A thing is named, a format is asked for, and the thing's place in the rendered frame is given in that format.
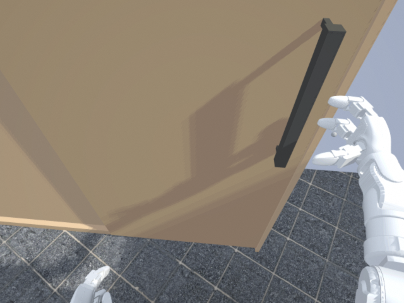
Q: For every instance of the robot right hand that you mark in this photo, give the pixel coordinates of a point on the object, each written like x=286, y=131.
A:
x=372, y=133

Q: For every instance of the robot right upper arm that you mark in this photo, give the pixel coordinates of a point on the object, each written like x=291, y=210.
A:
x=378, y=284

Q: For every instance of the handle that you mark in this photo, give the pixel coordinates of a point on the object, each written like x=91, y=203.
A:
x=327, y=46

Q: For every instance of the robot left hand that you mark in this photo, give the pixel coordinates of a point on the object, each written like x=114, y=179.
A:
x=85, y=293

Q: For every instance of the right robot forearm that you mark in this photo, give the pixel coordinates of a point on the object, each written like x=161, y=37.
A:
x=382, y=183

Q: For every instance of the wardrobe door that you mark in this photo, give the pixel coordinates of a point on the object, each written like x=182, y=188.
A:
x=167, y=113
x=34, y=182

